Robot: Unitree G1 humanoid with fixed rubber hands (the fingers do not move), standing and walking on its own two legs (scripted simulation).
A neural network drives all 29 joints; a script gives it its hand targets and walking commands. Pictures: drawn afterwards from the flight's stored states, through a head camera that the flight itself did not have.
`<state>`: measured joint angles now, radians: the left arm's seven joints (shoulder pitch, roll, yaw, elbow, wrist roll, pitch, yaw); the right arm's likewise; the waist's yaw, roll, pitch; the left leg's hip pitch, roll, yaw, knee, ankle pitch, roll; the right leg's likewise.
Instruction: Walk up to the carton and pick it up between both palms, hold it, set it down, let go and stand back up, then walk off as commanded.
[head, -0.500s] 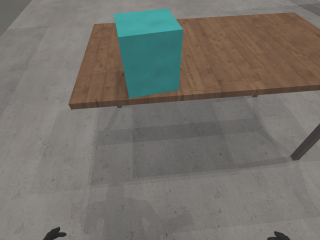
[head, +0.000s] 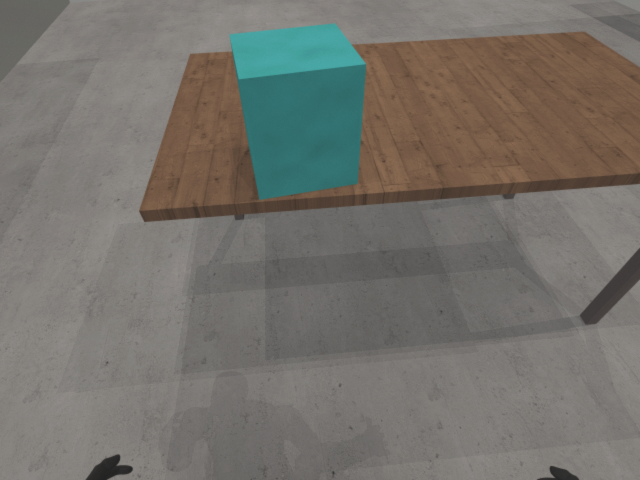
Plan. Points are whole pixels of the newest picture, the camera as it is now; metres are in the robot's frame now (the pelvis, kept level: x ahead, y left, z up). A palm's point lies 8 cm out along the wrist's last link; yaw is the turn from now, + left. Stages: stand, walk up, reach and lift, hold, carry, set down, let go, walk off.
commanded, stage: stand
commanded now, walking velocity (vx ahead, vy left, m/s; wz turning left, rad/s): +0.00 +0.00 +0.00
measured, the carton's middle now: (296, 112) +0.78 +0.05 +0.08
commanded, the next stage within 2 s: none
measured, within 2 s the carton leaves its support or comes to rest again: neither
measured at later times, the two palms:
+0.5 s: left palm out of the picture +0.11 +0.31 -0.09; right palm out of the picture +0.09 -0.31 -0.09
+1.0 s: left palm out of the picture +0.11 +0.31 -0.09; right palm out of the picture +0.09 -0.31 -0.09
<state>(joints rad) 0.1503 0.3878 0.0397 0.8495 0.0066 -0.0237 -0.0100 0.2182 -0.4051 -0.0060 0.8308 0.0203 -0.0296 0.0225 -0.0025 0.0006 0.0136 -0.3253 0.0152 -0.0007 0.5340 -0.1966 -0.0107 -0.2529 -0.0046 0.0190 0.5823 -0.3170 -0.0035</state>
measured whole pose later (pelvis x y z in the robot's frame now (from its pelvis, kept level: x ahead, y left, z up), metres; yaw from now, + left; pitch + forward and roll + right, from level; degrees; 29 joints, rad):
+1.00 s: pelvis -0.01 +0.00 +0.00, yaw +0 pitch +0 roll +0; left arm 0.17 0.39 0.04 0.87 0.01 -0.02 -0.01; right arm 0.22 -0.40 -0.01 0.87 0.02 -0.03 0.02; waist 0.00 0.00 0.00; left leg -0.32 0.02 0.00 0.50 -0.17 -0.01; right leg -0.25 0.00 0.02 0.55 -0.29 0.00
